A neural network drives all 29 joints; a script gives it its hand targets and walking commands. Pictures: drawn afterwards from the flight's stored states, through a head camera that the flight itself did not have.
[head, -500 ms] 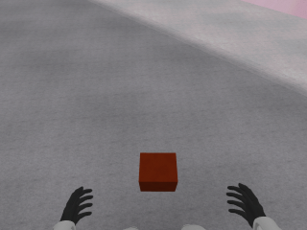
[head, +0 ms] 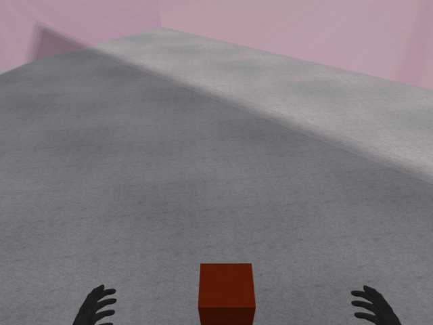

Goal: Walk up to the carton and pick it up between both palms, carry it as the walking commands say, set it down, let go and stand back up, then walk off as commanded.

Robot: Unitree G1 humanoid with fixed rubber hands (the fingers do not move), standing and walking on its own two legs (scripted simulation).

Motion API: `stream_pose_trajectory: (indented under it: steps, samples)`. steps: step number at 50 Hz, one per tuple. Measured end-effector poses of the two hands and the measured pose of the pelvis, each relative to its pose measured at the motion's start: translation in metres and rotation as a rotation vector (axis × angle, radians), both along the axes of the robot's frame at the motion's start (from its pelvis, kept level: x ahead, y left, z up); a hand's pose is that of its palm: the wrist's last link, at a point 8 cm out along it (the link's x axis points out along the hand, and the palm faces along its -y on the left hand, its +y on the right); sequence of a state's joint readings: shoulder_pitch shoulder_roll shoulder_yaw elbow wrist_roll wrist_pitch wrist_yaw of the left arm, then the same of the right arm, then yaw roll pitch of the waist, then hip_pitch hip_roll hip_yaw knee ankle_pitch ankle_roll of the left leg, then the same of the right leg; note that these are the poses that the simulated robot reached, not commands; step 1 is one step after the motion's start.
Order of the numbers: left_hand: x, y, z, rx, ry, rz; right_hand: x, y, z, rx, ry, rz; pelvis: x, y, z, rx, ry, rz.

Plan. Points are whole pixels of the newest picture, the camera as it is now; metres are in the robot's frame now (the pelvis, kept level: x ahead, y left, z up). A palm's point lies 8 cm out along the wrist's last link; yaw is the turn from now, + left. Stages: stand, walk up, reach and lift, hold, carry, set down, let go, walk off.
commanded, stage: stand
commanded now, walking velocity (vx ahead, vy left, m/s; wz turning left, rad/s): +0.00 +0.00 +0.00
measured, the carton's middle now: (226, 294) +0.47 -0.03 -0.66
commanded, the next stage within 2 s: walk off in 1.62 s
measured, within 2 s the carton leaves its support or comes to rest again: neither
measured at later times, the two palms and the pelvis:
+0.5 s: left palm out of the picture +0.17 +0.27 -0.05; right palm out of the picture +0.12 -0.29 -0.06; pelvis +0.00 +0.00 +0.00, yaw +0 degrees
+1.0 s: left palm out of the picture +0.16 +0.27 -0.06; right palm out of the picture +0.10 -0.30 -0.07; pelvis +0.00 +0.00 +0.00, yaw +0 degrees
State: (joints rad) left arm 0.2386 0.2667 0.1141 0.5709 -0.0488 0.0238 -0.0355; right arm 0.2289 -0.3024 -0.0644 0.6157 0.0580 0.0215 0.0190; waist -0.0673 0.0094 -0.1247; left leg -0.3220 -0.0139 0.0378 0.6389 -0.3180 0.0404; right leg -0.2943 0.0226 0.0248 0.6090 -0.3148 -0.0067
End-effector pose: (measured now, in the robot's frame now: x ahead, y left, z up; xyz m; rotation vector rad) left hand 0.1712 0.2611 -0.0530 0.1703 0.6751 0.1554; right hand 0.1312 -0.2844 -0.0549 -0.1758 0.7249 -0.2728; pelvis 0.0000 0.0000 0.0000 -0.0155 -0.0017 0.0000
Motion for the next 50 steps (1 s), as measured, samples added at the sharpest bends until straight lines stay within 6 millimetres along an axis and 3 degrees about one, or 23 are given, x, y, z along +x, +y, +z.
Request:
stream_pose_trajectory:
  steps: [6, 30, 50]
  samples:
    - [0.007, 0.007, 0.006, 0.022, -0.034, 0.000, 0.003, -0.007, 0.002, -0.024, -0.018, -0.009, 0.005, 0.000, 0.000, 0.000, 0.007, 0.000]
    - [0.002, 0.010, 0.006, 0.033, -0.045, 0.011, -0.012, -0.011, -0.008, -0.026, 0.006, -0.036, 0.002, 0.000, 0.000, 0.000, 0.003, 0.000]
    - [-0.014, 0.014, -0.005, 0.034, 0.004, 0.032, -0.031, -0.013, -0.019, -0.020, 0.063, -0.059, -0.003, 0.000, 0.000, 0.000, -0.004, 0.000]
